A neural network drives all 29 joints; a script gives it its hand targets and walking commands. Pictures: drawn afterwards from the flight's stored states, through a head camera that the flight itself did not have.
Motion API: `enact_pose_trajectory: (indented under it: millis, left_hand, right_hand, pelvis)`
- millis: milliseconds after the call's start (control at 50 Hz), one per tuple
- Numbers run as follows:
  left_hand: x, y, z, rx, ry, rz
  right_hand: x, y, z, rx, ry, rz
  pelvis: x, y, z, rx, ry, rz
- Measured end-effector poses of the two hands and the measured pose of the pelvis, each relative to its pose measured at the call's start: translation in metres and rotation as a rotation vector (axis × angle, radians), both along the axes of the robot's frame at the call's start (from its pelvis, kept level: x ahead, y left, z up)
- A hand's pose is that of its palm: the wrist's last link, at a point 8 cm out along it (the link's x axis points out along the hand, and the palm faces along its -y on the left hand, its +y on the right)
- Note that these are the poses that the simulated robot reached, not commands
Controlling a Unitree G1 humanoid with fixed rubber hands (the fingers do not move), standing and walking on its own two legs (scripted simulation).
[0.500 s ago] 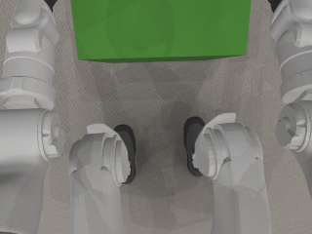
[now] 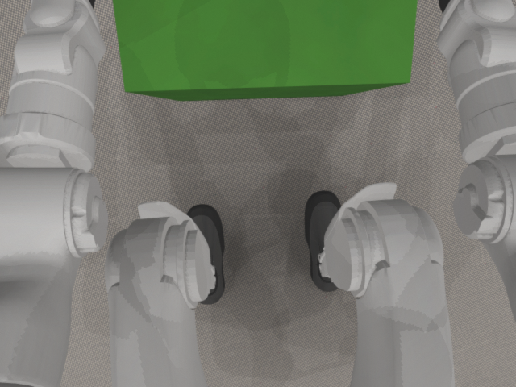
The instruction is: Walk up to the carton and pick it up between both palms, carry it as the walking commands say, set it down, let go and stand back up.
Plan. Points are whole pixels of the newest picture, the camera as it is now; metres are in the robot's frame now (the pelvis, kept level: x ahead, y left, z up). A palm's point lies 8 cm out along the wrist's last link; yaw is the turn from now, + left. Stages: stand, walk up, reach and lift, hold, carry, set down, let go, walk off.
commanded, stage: reach and lift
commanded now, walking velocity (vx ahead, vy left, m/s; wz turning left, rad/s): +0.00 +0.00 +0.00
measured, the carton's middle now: (261, 12) +0.54 -0.03 -0.24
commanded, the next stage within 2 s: none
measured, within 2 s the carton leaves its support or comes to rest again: leaves its support in 1.18 s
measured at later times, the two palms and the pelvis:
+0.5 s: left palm out of the picture +0.56 +0.17 -0.16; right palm out of the picture +0.54 -0.22 -0.17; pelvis +0.00 +0.00 +0.01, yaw +0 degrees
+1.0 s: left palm out of the picture +0.56 +0.16 -0.16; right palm out of the picture +0.54 -0.22 -0.16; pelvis +0.00 +0.00 +0.00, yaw +0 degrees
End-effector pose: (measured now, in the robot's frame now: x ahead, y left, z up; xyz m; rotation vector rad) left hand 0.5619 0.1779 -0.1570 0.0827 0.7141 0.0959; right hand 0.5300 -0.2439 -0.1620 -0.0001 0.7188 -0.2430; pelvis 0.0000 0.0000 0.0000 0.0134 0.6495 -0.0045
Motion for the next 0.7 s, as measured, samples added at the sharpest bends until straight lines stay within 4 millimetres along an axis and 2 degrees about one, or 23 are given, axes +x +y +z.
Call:
enact_pose_trajectory:
  millis: [140,240,700]
  left_hand:
    - [0.0,-0.011,-0.003,-0.006,-0.001,-0.012]
    - [0.001,-0.011,-0.003,0.0,-0.005,-0.013]
    - [0.003,-0.013,-0.002,-0.011,0.008,-0.029]
  right_hand:
    - [0.004,0.015,-0.002,0.007,-0.002,0.021]
    - [0.007,0.027,-0.005,0.011,-0.003,0.036]
    - [0.008,0.027,-0.003,0.01,0.008,0.05]
  pelvis:
    - [-0.002,0.0,0.001,0.0,-0.002,0.0]
    - [-0.002,0.0,0.001,-0.001,-0.004,0.003]
    - [-0.004,0.002,0.006,-0.012,-0.01,0.006]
